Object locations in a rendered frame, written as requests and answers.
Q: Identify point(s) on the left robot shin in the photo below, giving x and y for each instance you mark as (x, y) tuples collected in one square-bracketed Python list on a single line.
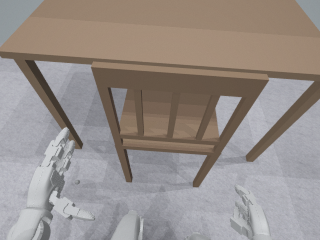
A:
[(133, 212)]

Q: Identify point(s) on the left robot thigh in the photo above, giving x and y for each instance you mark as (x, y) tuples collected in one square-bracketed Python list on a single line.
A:
[(131, 227)]

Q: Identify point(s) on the chair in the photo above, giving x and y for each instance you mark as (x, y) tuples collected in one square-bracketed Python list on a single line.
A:
[(172, 109)]

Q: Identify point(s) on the left robot forearm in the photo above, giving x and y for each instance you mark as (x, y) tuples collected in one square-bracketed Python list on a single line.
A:
[(33, 224)]

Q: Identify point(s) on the table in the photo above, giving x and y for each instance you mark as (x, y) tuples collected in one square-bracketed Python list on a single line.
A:
[(273, 37)]

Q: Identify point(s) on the right robot hand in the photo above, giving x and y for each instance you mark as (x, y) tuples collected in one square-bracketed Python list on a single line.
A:
[(253, 221)]

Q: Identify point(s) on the left robot hand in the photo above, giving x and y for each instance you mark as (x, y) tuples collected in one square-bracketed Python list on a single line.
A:
[(49, 175)]

